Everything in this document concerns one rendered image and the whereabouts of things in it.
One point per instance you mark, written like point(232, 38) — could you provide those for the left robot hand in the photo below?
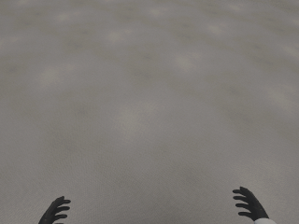
point(49, 216)

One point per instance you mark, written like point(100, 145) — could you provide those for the right robot hand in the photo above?
point(256, 210)

